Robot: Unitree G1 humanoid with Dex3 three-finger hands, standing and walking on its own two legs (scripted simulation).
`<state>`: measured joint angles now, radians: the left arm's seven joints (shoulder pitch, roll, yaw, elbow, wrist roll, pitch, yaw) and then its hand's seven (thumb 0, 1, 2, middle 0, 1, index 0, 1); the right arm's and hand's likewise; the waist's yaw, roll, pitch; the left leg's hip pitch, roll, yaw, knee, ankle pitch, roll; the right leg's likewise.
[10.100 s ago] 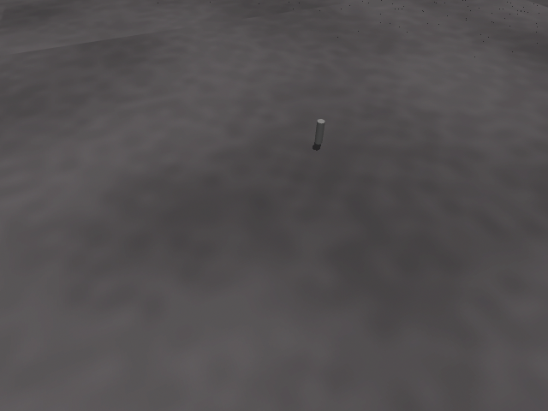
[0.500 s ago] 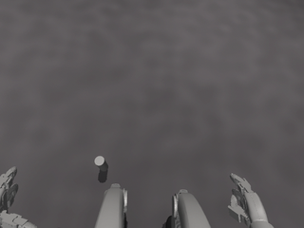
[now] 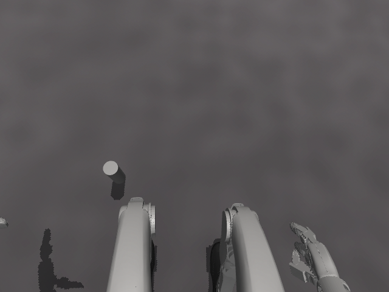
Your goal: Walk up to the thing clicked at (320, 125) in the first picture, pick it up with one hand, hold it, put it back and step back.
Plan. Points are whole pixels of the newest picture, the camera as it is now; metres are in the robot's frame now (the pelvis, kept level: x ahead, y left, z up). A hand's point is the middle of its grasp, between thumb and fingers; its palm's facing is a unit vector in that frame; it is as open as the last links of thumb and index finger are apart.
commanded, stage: go down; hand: left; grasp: from the side
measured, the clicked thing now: (115, 173) +0.41 +0.26 -0.42
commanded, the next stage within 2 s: approach in 1.18 s
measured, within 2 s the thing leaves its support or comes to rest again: neither
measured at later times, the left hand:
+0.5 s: hand out of the picture +0.32 +0.41 -0.08, palm faces +0.21 -0.97 -0.14, open 17.3 cm
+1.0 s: hand out of the picture +0.33 +0.42 -0.10, palm faces +0.20 -0.97 -0.12, open 17.5 cm
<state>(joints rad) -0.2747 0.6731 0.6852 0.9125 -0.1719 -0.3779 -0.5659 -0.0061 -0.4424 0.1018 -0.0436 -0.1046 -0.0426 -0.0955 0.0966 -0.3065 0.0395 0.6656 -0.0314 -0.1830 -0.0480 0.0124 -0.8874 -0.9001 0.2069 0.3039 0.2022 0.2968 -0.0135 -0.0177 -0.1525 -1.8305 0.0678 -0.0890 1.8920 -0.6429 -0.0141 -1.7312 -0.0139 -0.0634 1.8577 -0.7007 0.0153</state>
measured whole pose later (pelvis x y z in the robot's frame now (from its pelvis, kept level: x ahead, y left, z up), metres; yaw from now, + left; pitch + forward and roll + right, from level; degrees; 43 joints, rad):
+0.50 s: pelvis -0.01 +0.00 -0.07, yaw -2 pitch +32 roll -7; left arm -0.42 0.81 0.80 1.01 -0.21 -0.39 -0.70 -0.01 -0.49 0.08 -0.04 -0.07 -0.04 -0.07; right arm 0.06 -0.34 0.08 0.69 -0.05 -0.19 -0.05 0.01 -0.91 -0.91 0.21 0.30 0.20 0.30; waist -0.02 -0.03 -0.12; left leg -2.04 0.07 -0.13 2.12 -0.66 -0.02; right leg -1.93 0.00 -0.08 2.07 -0.72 0.01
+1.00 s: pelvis -0.02 +0.00 -0.10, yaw -3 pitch +32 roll -7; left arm -0.47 0.88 0.85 1.04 -0.23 -0.38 -0.75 -0.01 -0.54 0.08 -0.04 -0.07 -0.03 -0.07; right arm 0.07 -0.35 0.11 0.70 -0.05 -0.19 -0.05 0.01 -0.92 -0.91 0.21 0.30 0.20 0.30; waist -0.04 -0.04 -0.09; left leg -2.13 0.07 -0.14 2.22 -0.66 -0.02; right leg -2.01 0.01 -0.08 2.17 -0.72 0.02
